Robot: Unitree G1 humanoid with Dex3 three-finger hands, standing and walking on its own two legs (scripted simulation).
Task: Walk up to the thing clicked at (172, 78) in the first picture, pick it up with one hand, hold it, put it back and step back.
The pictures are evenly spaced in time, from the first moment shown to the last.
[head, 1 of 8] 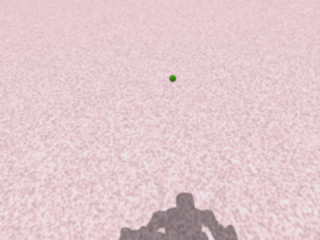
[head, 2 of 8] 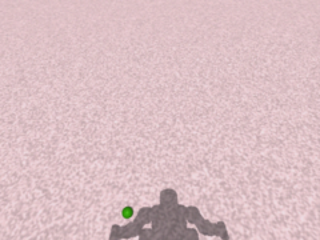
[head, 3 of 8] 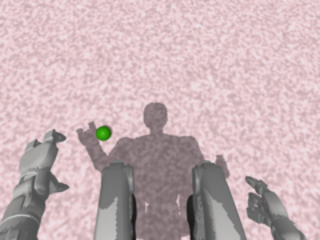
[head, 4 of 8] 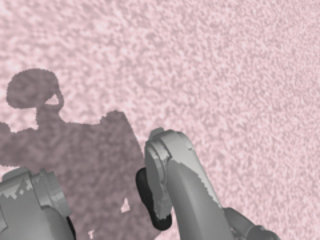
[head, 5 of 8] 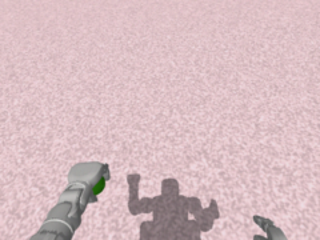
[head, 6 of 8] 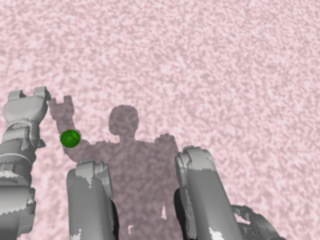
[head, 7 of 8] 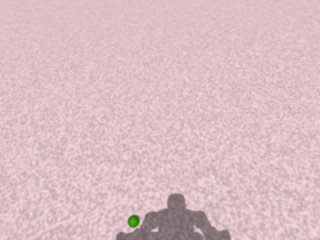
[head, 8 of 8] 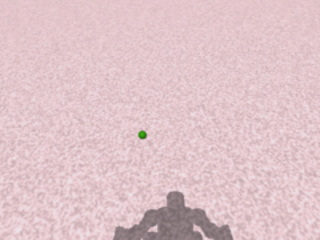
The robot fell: no
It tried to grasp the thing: yes
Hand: left
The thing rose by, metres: 0.70
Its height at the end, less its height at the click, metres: +0.00
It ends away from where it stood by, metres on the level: 0.03
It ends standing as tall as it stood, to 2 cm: yes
